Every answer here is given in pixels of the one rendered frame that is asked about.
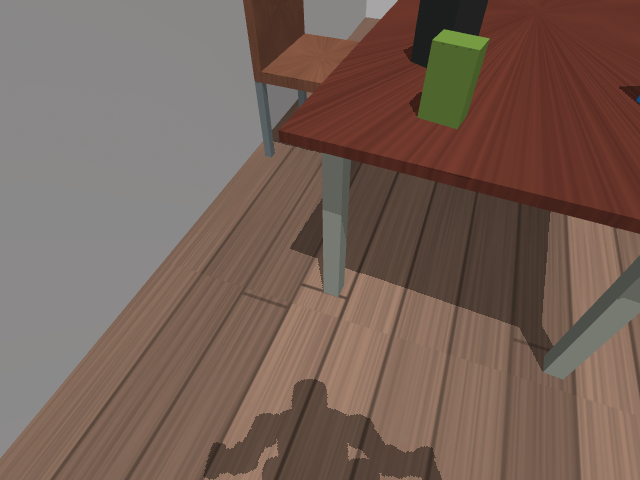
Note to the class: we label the table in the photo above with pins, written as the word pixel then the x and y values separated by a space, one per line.
pixel 553 123

